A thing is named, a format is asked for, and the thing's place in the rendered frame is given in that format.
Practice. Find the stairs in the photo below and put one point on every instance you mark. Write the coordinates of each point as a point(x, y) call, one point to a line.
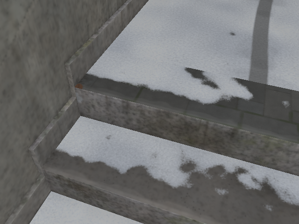
point(127, 163)

